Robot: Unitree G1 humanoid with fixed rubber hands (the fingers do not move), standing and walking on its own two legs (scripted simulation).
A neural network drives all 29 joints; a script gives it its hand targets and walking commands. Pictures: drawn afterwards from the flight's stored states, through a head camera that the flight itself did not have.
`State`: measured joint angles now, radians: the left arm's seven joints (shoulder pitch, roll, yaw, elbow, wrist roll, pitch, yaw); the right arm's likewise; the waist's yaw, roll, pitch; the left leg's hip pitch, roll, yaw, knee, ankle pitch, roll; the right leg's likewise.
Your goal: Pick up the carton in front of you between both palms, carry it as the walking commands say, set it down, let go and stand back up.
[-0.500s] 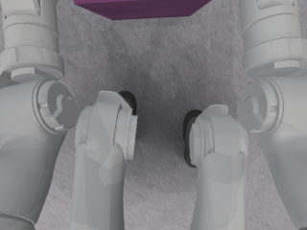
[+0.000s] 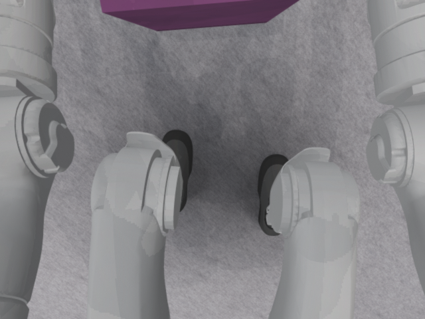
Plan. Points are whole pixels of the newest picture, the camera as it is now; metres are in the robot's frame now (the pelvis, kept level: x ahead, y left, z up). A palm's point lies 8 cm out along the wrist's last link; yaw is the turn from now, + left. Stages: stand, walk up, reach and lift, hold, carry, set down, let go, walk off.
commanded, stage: set down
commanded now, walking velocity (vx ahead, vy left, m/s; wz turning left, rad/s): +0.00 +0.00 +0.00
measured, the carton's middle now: out of the picture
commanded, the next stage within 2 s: let go in 0.98 s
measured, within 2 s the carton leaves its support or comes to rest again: neither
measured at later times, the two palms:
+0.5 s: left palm out of the picture +0.55 +0.28 +0.00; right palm out of the picture +0.61 -0.10 +0.00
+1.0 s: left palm out of the picture +0.54 +0.29 +0.15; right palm out of the picture +0.60 -0.10 +0.15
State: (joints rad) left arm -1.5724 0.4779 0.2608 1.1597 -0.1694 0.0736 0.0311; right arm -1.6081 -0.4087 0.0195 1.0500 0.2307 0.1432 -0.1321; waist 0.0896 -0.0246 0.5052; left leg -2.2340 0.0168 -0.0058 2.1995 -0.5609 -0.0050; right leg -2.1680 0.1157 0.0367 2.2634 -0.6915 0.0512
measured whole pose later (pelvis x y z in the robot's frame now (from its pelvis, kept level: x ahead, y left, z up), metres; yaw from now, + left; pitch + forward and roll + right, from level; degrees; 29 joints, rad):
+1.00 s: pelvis +0.03 +0.01 +0.25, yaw +0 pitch +47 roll -2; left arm -1.28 0.33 0.39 0.89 0.02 0.22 -0.03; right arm -1.34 -0.29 -0.26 0.92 -0.01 0.25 -0.07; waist 0.09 -0.04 0.00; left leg -1.74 -0.02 -0.05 1.24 -0.33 -0.01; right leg -1.68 0.07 0.05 1.27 -0.42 0.03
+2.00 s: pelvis +0.12 -0.01 +0.41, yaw +3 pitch +3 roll +1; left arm 0.23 0.21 0.04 0.44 -0.02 0.03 -0.07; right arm 0.19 -0.20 -0.06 0.48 -0.02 0.03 0.04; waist 0.02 0.00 0.03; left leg -0.27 -0.02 -0.06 0.42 -0.21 -0.01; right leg -0.21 0.03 0.06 0.44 -0.29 -0.01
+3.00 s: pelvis +0.17 +0.02 +0.38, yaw +11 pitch +5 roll +0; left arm 0.36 0.27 0.00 0.64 0.01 0.01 0.06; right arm 0.31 -0.25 -0.01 0.72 -0.02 -0.03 -0.03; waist 0.03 0.00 -0.09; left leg -0.39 -0.10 -0.15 0.74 -0.42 0.02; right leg -0.24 -0.05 -0.09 0.66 -0.51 0.02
